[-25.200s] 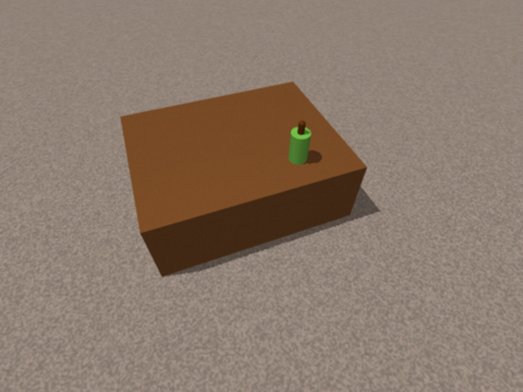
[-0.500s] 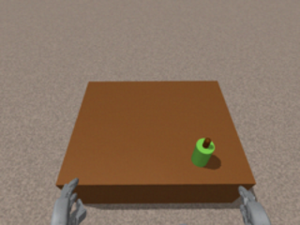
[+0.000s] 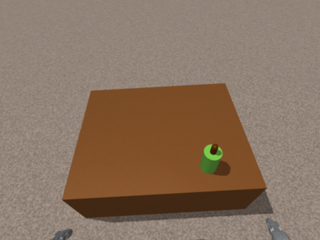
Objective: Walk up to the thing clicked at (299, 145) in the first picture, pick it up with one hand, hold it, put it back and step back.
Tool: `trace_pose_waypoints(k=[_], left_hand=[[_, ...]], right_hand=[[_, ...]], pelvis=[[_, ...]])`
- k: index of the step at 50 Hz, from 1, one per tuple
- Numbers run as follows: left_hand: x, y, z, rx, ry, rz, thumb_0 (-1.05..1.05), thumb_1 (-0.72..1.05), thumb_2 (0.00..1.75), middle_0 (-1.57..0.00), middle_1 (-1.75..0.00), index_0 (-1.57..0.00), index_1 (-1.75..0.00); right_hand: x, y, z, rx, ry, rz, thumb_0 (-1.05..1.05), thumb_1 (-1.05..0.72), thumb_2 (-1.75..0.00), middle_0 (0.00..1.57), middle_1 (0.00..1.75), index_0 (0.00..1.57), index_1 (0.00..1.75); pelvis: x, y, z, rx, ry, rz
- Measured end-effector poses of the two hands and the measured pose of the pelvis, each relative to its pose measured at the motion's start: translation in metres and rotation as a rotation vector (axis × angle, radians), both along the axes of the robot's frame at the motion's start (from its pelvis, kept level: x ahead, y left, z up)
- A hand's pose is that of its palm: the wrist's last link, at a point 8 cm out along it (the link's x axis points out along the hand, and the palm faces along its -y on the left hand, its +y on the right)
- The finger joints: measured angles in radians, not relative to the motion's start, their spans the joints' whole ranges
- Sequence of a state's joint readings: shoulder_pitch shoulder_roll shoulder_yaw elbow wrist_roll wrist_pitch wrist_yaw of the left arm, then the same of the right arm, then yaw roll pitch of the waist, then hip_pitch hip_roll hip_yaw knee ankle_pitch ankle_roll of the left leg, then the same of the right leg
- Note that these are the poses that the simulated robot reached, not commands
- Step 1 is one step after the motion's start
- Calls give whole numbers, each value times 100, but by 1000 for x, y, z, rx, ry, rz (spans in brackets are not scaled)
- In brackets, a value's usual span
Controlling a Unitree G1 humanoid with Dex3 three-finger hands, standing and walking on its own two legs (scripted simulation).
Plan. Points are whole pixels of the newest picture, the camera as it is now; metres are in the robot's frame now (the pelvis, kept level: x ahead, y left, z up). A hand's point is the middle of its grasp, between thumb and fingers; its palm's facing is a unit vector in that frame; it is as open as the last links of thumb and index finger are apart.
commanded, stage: home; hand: right
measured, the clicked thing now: (211, 156) +0.50 -0.22 -0.32
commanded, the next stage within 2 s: stand in 0.38 s
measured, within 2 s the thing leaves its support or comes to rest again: neither
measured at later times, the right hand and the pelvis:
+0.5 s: hand out of the picture +0.05 -0.24 -0.13, palm faces -0.02 +0.93 -0.36, open 17.4 cm; pelvis +0.00 +0.00 +0.03, yaw +1 degrees
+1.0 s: hand out of the picture +0.06 -0.23 -0.12, palm faces -0.04 +0.94 -0.35, open 8.3 cm; pelvis +0.00 +0.01 +0.04, yaw +1 degrees
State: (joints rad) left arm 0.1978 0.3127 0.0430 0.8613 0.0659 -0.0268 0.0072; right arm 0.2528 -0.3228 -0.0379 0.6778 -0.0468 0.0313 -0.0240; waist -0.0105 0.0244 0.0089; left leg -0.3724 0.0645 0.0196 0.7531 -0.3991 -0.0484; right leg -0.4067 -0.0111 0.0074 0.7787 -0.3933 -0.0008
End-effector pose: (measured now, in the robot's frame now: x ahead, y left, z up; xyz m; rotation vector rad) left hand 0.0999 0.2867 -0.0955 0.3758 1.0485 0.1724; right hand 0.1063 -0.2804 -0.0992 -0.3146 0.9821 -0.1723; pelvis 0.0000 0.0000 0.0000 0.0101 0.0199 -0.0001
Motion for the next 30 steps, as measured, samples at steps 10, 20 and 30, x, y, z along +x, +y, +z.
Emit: trace_pose_waypoints(k=[10,20,30], left_hand=[[-30,-2,0,-38,130,81,1,90,90,-20,-31,-21,-31],[-34,-7,-6,-88,170,101,1,90,90,-20,-31,-21,-31],[-41,2,-3,-83,188,112,1,91,90,-20,-30,-21,-30]], right_hand=[[-49,-7,2,-9,194,-53,-1,52,-6,6,6,6,6],[-63,-5,10,-28,252,-80,0,53,-6,6,6,6,6],[-60,-3,13,-32,257,-75,0,46,-13,10,12,11,12]], pelvis=[[6,-3,21,-9,-42,5],[5,1,30,-16,-74,7],[0,7,33,-18,-84,10]])
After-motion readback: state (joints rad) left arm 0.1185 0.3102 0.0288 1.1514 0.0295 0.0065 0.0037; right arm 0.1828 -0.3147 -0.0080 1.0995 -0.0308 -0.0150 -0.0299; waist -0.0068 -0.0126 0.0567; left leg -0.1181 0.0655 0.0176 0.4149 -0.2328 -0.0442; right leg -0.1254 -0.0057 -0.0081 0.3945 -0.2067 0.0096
